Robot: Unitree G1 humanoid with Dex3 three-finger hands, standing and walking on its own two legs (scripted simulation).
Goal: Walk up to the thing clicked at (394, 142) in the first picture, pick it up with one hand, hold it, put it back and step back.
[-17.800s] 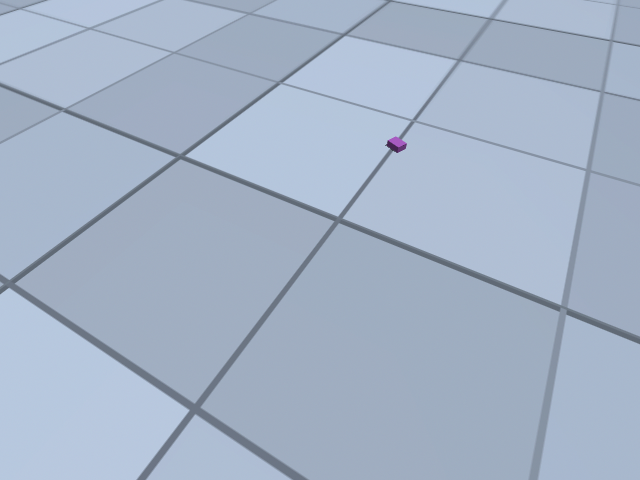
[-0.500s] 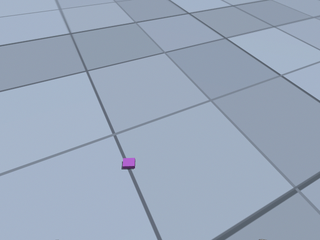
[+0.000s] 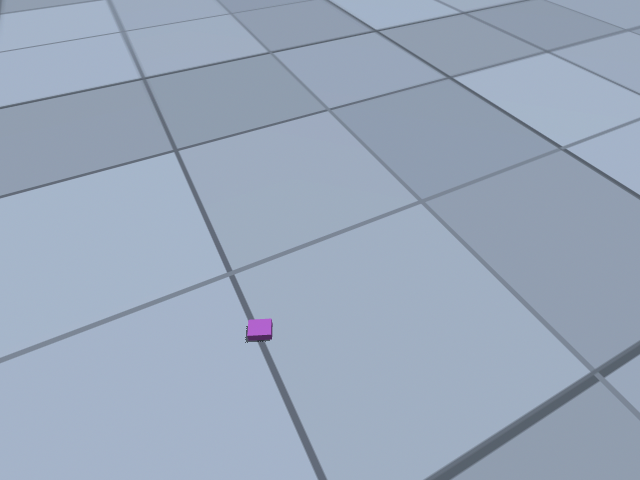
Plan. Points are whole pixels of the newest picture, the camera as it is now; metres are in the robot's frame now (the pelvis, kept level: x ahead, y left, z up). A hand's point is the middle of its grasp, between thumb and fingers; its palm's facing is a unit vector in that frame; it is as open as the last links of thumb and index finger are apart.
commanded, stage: stand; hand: left
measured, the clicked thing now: (260, 329) +0.75 +0.21 -0.76
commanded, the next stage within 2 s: walk up in 0.50 s
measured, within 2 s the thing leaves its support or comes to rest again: neither
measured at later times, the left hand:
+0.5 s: hand out of the picture +0.08 +0.25 -0.16, palm faces -0.05 -0.94 -0.35, open 7.4 cm
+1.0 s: hand out of the picture +0.17 +0.30 -0.17, palm faces -0.03 -0.95 -0.30, open 7.4 cm
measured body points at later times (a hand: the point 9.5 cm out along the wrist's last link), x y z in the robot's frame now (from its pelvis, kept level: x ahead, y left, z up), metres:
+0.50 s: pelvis +0.01 -0.01 +0.00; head +0.02 -0.01 +0.45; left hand +0.08 +0.30 -0.13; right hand +0.06 -0.31 -0.14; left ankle +0.00 +0.14 -0.75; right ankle +0.02 -0.12 -0.75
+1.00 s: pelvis +0.12 +0.02 -0.01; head +0.14 +0.06 +0.44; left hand +0.17 +0.35 -0.15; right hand +0.14 -0.30 -0.10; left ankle +0.07 +0.14 -0.75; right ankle +0.21 -0.14 -0.69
